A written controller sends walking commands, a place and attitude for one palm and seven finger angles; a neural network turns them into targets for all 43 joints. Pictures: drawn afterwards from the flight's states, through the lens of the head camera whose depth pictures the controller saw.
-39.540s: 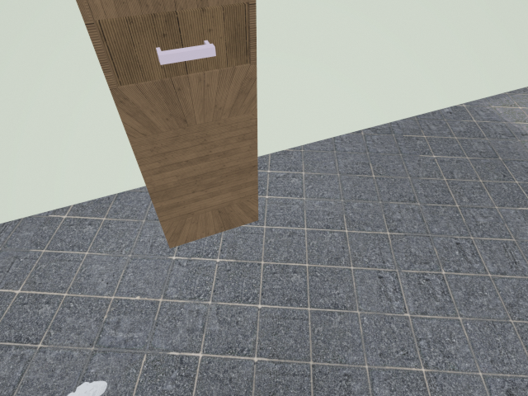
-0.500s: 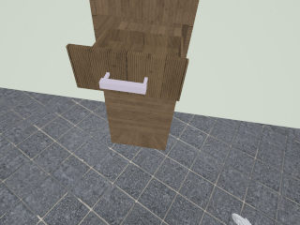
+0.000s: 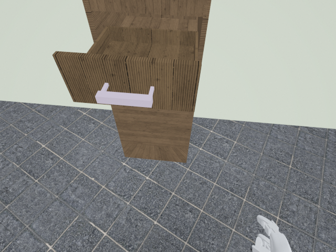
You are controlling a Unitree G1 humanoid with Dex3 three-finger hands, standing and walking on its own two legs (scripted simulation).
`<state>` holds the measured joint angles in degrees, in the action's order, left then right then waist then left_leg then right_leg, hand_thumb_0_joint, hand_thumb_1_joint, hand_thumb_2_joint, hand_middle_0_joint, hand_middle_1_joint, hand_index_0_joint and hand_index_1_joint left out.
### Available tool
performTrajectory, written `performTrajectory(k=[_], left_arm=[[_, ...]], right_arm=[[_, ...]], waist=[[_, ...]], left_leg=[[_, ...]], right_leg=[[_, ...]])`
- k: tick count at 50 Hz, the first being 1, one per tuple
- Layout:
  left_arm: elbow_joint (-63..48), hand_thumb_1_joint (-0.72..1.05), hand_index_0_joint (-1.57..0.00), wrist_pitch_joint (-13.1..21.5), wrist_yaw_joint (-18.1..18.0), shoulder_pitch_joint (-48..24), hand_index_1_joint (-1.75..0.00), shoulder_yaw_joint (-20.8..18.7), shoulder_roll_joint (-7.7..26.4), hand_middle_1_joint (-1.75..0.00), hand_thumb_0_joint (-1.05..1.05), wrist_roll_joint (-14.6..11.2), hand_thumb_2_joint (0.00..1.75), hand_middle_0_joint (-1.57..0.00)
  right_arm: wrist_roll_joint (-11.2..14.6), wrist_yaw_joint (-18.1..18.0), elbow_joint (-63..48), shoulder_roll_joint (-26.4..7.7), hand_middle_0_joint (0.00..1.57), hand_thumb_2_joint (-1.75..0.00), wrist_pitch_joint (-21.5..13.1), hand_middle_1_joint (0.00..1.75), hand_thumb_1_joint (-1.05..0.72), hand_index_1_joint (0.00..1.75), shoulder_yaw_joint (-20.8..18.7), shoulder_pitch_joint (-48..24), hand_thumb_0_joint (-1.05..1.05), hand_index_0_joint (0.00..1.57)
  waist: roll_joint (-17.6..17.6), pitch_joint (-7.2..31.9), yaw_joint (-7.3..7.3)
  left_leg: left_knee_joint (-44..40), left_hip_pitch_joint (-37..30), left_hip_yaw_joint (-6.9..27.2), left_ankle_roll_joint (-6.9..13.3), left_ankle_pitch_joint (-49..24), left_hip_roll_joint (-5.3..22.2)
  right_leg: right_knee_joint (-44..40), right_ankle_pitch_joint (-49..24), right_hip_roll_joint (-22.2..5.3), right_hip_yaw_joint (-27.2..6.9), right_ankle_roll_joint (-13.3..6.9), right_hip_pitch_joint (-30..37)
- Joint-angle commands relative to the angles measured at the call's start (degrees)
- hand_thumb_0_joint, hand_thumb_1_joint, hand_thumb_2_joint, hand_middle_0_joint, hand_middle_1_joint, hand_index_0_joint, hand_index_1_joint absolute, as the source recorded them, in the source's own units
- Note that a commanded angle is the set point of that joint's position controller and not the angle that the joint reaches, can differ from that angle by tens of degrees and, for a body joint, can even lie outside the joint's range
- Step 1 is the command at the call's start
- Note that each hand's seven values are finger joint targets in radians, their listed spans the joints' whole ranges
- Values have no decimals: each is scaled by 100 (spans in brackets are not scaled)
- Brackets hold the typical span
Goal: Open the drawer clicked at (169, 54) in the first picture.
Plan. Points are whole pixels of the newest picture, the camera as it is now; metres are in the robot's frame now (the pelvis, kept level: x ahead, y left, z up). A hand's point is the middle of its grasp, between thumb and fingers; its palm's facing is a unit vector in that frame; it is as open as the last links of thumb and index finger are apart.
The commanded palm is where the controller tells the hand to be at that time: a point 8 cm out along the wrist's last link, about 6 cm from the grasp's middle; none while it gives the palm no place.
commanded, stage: stop stepping back and stand still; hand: left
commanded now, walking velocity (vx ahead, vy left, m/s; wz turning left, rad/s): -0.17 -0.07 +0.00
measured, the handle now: (126, 93) +0.49 +0.15 +0.11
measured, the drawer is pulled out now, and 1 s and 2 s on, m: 0.30 0.30 0.30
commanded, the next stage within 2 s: let the arm hang, fingers relaxed in 0.12 s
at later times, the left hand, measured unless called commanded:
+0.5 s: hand out of the picture +0.03 +0.16 -0.14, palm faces +0.02 -0.96 -0.29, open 7.4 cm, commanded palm none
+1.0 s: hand out of the picture -0.14 +0.13 -0.16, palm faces +0.13 -0.96 -0.24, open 7.4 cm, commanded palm none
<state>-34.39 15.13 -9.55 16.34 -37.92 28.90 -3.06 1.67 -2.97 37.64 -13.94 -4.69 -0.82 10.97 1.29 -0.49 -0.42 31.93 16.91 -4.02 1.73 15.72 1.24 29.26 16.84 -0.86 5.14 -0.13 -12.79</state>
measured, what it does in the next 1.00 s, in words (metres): walks backwards: left foot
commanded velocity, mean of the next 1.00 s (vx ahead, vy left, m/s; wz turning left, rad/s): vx -0.01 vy -0.01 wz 0.00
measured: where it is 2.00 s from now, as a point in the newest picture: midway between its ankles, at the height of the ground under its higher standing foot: outside the picture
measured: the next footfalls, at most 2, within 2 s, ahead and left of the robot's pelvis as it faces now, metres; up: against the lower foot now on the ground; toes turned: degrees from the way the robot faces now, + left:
left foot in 0.64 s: -0.04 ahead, +0.08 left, +0.00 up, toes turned +4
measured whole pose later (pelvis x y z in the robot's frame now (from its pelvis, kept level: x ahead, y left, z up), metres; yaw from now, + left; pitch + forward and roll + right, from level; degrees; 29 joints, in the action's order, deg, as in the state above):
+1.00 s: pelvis -0.10 -0.05 +0.01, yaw +4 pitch -2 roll +1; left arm 65.7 -1.2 -2.0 18.6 -1.4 7.6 1.2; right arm -1.6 -1.9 62.5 -6.9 1.8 -0.6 17.8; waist 2.8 -0.8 0.4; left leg 26.2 12.5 -0.5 0.6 13.1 -0.2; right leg 25.0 8.9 1.9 2.6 -3.0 -15.4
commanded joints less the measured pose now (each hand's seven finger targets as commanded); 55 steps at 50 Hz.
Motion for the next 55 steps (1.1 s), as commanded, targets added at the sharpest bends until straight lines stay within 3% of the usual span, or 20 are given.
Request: performTrajectory(k=[1,6,10,11,12,13,15,17,19,21,23,25,27,30,32,33,34,38,47,55], left_arm=[[-2317,90,-20,324,54,145,-30,-124,1046,-30,0,22,90,-20],[-3391,90,-20,553,-75,870,-30,-812,1530,-30,0,-90,90,-20],[-2536,90,-20,569,-133,906,-30,-1261,1609,-30,0,-239,90,-20],[3402,90,-20,-446,705,1327,-30,3217,-801,-30,0,41,90,-20],[3992,90,-20,-1158,846,1159,-30,3033,-572,-30,0,214,90,-20],[3974,90,-20,-1370,907,1115,-30,3063,-691,-30,0,240,90,-20],[3808,90,-20,-1521,897,533,-30,3116,-540,-30,0,422,90,-20],[4536,90,-20,-1566,887,334,-30,3204,-761,-30,0,481,90,-20],[5499,90,-20,-1617,887,457,-30,3295,-895,-30,0,502,90,-20],[6137,90,-20,-1652,888,235,-30,3225,-345,-30,0,569,90,-20],[6662,90,-20,-1733,847,-244,-30,3287,-310,-30,0,518,90,-20],[7165,90,-20,-1699,830,-464,-30,3329,-625,-30,0,502,90,-20],[7698,90,-20,-1593,814,-143,-30,3337,-711,-30,0,477,90,-20],[8433,90,-20,-1538,770,291,-30,3316,-918,-30,0,408,90,-20],[8768,90,-20,-1543,797,527,-30,3418,-1279,-30,0,320,90,-20],[8887,90,-20,-1557,821,555,-30,3463,-1394,-30,0,318,90,-20],[9053,90,-20,-1558,813,663,-30,3526,-1528,-30,0,347,90,-20],[9550,90,-20,-1612,809,600,-30,3567,-1458,-30,0,383,90,-20],[9867,90,-20,-1578,748,534,-30,3565,-1507,-30,0,414,90,-20],[9700,90,-20,-1557,723,216,-30,3484,-1480,-30,0,393,90,-20]], right_arm=[[-65,17,-1104,-548,20,-90,-376,30,-90,30,-200,-387,0,20],[-146,23,-1237,-432,20,-90,-489,30,-90,30,-187,-364,0,20],[-104,-20,-1075,-347,20,-90,-412,30,-90,30,-184,-249,0,20],[333,238,-201,-1595,20,-90,-966,30,-90,30,-414,-775,0,20],[79,314,151,-1427,20,-90,-670,30,-90,30,-518,-566,0,20],[-3,293,249,-1391,20,-90,-571,30,-90,30,-548,-420,0,20],[-88,232,355,-1463,20,-90,-172,30,-90,30,-437,-298,0,20],[-246,230,421,-1032,20,-90,25,30,-90,30,-232,-417,0,20],[-298,235,509,-657,20,-90,191,30,-90,30,-58,-647,0,20],[-236,244,462,-309,20,-90,432,30,-90,30,-30,-503,0,20],[-325,252,577,-598,20,-90,683,30,-90,30,-172,-572,0,20],[-335,228,845,-452,20,-90,709,30,-90,30,-196,-378,0,20],[-269,208,1091,-197,20,-90,668,30,-90,30,-171,-31,0,20],[-236,133,1525,90,20,-90,606,30,-90,30,-147,598,0,20],[-255,48,1753,-65,20,-90,501,30,-90,30,-138,855,0,20],[-260,4,1732,-214,20,-90,507,30,-90,30,-166,724,0,20],[-297,-22,1752,-292,20,-90,532,30,-90,30,-139,625,0,20],[-261,9,2086,-108,20,-90,574,30,-90,30,-127,791,0,20],[-296,67,2366,151,20,-90,624,30,-90,30,-135,1293,0,20],[-322,93,2509,369,20,-90,613,30,-90,30,-88,1536,0,20]], waist=[[573,1007,-5],[1055,1669,48],[879,1553,-45],[824,620,-466],[1096,1115,-210],[889,1063,-166],[140,920,-188],[-795,582,-60],[-1264,339,189],[-2563,-134,51],[-2275,-551,132],[-777,-787,-42],[-119,-176,-60],[234,621,-71],[934,787,-12],[858,534,96],[538,364,174],[792,-401,122],[-492,-808,2],[-466,-714,-56]], left_leg=[[-638,-415,816,9,-3294,733],[-444,-490,681,-106,-3275,703],[-427,-300,532,-212,-2699,665],[623,-356,515,-117,-3421,603],[281,-734,653,-172,-4147,812],[166,-906,779,-58,-4975,1004],[-454,-129,1624,589,-3832,1420],[-718,561,1851,855,-2642,1500],[-492,1134,1305,521,-1240,1066],[799,849,479,-33,855,-225],[2196,783,580,-35,1387,-214],[2520,815,483,-48,1087,-197],[1742,500,369,-102,1137,-137],[-106,-375,367,-98,555,-137],[-911,-903,1295,201,-291,519],[-1181,-580,1662,393,-321,991],[-1265,-132,1593,464,-38,1064],[-1735,325,1299,203,1137,675],[-1292,215,901,136,1141,314],[-939,49,668,92,705,164]], right_leg=[[77,-2008,-69,-247,43,482],[125,-1993,-45,-283,-29,718],[-105,-2186,-116,-402,-88,824],[684,-2854,-745,-209,-117,-549],[506,-1552,-581,-512,-109,-824],[736,-585,-289,-404,-74,-1054],[1735,1060,-31,-653,-12,-988],[1843,1137,-86,-834,3,-782],[787,390,-256,-882,-29,-64],[-1343,527,-1384,-2437,-373,-971],[-1898,2266,-1474,-2648,-761,-1790],[-1636,1184,-1294,-2438,-1008,-1612],[-1282,-330,-1181,-2092,-1102,-669],[-844,-1179,-1101,-1884,-896,213],[-523,-419,-459,-1281,-444,-183],[-472,-342,-236,-863,-261,-132],[-615,-377,-184,-746,-187,218],[-683,-143,-150,-719,-256,158],[-1391,1234,-345,-1195,-236,-563],[-1608,1523,-493,-1357,-286,-765]])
